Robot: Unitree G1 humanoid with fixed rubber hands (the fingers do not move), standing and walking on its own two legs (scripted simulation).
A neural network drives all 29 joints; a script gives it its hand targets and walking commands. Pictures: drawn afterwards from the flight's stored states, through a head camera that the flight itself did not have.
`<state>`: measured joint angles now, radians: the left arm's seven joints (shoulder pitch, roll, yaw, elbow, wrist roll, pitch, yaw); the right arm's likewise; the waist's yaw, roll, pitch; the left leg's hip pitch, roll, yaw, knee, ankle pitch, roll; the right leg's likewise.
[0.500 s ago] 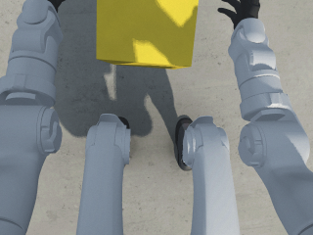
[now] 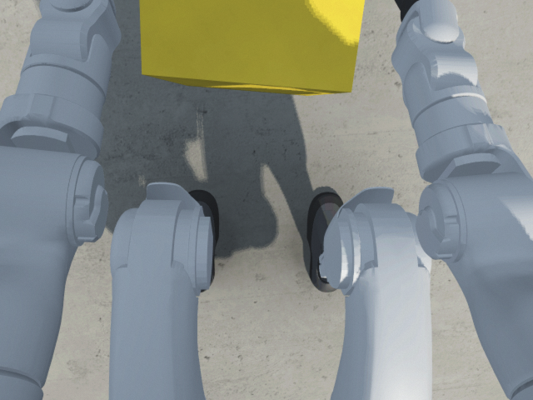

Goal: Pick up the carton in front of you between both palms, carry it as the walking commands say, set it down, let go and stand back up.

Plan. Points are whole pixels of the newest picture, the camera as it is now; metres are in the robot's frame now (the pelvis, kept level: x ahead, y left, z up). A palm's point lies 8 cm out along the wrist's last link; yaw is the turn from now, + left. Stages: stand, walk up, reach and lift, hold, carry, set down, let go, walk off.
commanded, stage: reach and lift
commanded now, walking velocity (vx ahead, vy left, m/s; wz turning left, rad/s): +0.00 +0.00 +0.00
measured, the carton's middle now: (253, 6) +0.53 +0.04 -0.24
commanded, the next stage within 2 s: none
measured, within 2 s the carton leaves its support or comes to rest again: leaves its support in 0.56 s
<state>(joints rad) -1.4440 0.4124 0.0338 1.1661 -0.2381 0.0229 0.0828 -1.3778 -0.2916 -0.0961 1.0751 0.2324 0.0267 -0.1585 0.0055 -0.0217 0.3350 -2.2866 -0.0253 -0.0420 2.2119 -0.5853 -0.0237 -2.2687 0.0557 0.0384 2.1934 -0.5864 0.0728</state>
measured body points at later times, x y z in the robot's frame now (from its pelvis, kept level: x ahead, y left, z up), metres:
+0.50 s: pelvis -0.01 +0.00 +0.00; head +0.36 +0.02 +0.25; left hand +0.55 +0.18 -0.18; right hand +0.55 -0.12 -0.18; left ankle +0.11 +0.12 -0.33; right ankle +0.11 -0.13 -0.33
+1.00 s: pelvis -0.01 -0.01 +0.08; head +0.26 +0.02 +0.43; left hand +0.50 +0.18 +0.00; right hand +0.51 -0.12 +0.00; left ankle +0.10 +0.13 -0.33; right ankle +0.11 -0.14 -0.33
